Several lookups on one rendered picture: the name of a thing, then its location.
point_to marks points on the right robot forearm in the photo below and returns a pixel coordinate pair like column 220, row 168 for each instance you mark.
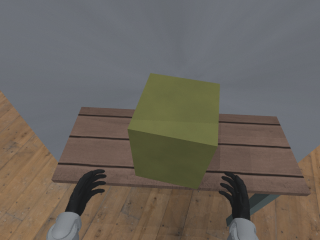
column 242, row 229

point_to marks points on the robot left hand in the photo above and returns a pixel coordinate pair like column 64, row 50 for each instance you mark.
column 83, row 192

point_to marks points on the robot right hand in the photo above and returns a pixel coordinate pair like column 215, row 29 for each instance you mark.
column 238, row 199

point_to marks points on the carton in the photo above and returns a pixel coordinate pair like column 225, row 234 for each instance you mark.
column 173, row 132

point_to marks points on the table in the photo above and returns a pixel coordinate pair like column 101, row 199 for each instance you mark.
column 253, row 147

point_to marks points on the left robot forearm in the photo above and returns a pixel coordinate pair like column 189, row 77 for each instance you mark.
column 67, row 227

